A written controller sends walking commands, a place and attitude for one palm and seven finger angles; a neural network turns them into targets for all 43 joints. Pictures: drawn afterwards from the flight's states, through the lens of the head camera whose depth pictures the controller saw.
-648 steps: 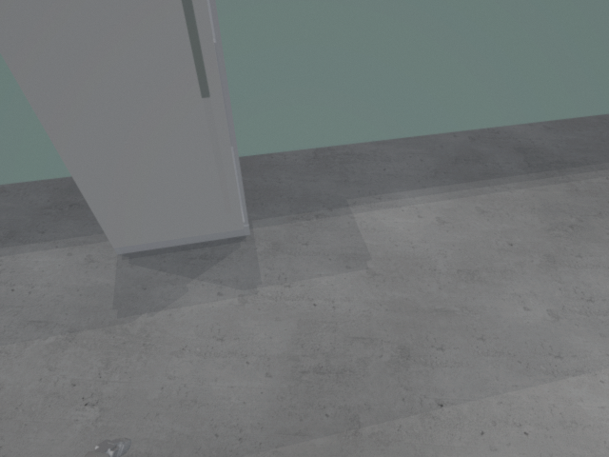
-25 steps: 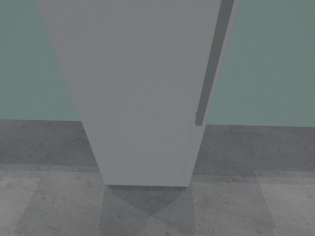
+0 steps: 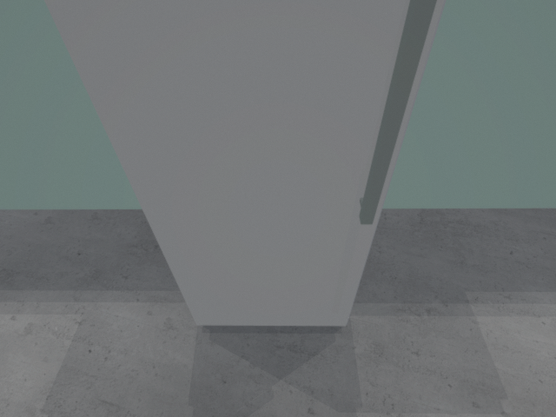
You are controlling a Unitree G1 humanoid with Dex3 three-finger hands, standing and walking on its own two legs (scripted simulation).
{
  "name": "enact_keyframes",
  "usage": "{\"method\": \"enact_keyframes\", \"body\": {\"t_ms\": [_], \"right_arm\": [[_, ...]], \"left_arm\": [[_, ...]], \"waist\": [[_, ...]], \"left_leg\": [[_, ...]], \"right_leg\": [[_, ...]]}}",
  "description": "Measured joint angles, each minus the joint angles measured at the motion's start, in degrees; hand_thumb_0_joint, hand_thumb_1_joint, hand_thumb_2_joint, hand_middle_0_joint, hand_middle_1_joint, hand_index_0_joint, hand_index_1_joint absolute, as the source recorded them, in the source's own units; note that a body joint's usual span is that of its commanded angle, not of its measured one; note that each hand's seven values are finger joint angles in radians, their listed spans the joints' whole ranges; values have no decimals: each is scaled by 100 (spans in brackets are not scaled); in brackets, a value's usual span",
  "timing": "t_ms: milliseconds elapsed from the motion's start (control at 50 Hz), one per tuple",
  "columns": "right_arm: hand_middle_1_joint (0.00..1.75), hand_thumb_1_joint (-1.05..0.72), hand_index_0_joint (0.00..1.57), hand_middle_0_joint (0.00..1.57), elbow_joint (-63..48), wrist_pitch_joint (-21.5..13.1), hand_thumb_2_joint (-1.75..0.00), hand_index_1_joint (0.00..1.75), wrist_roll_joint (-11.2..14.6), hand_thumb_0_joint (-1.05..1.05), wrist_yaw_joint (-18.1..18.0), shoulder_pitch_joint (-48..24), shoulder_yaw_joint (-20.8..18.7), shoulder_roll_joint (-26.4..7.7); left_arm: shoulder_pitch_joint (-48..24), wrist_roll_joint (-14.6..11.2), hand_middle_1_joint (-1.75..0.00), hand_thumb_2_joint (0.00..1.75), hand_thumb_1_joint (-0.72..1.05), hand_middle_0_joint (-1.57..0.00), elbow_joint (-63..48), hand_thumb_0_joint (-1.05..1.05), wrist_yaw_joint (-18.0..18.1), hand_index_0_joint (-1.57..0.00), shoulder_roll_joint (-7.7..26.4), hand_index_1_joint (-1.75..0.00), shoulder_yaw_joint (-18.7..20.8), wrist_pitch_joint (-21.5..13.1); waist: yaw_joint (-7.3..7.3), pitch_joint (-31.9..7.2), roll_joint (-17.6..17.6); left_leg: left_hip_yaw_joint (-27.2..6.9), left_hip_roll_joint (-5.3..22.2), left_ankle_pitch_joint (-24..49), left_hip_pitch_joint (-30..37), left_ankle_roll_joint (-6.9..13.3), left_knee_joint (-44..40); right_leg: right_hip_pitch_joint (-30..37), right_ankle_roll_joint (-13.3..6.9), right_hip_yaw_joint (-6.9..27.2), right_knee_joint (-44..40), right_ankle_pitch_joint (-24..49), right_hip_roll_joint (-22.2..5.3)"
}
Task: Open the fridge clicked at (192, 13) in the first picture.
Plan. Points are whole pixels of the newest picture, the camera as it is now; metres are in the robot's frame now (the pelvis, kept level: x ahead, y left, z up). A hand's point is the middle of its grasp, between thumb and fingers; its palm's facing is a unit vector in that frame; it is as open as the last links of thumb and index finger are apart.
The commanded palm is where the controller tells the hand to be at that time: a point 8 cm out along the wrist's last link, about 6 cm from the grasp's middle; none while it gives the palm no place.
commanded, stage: come to a stop and stand still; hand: right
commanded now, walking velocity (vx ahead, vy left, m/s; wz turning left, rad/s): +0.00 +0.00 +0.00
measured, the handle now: (386, 122) +0.52 -0.15 +0.17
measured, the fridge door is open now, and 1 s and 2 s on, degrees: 0 0 0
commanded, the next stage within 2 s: look again from close up in 0.32 s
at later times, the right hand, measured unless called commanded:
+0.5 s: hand out of the picture +0.02 -0.17 -0.17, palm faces +0.02 +0.98 -0.20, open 7.4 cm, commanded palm none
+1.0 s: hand out of the picture -0.02 -0.14 -0.17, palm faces +0.05 +0.99 -0.16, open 7.4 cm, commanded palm none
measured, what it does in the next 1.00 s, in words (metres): stands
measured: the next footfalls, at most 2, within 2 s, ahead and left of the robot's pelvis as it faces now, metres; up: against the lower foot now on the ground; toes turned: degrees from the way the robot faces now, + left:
none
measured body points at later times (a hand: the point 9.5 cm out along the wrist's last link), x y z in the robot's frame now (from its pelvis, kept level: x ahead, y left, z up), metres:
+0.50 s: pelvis +0.02 +0.00 +0.00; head +0.02 +0.01 +0.45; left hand +0.01 +0.22 -0.16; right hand +0.02 -0.22 -0.16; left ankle -0.03 +0.11 -0.74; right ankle -0.01 -0.09 -0.74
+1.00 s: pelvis +0.00 +0.01 +0.01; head +0.00 +0.02 +0.46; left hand -0.01 +0.22 -0.16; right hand -0.02 -0.19 -0.16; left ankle -0.03 +0.11 -0.74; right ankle -0.01 -0.09 -0.74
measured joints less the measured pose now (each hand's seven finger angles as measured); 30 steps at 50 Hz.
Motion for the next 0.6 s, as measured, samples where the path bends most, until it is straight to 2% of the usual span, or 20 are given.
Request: {"method": "enact_keyframes", "body": {"t_ms": [80, 260, 600], "right_arm": [[30, -92, 20, 20, 70, -44, -90, 30, 6, 1, -16, -32, 22, 39], [30, -91, 19, 20, 139, -39, -90, 30, 3, 0, -71, -168, 16, -35], [30, -92, 19, 20, 133, -31, -90, 30, 17, 0, -82, -324, 2, -149]], "left_arm": [[-143, -7, -30, 90, 93, -20, 94, 1, 58, -20, 41, -30, -5, -3], [-328, -12, -30, 90, 93, -20, 214, 2, 86, -20, 120, -30, 3, 33], [-293, -3, -30, 90, 92, -20, 360, 1, 44, -20, 77, -30, -56, 56]], "waist": [[-33, 92, -49], [-9, 145, -129], [13, 191, -181]], "left_leg": [[-4, 30, -42, 101, -19, -45], [-25, 59, -112, 306, -29, -107], [3, 48, -5, 464, 15, -306]], "right_leg": [[114, -2, -2, -80, -19, 36], [359, 9, -18, -219, -53, 73], [553, 58, 11, -514, 120, 79]]}}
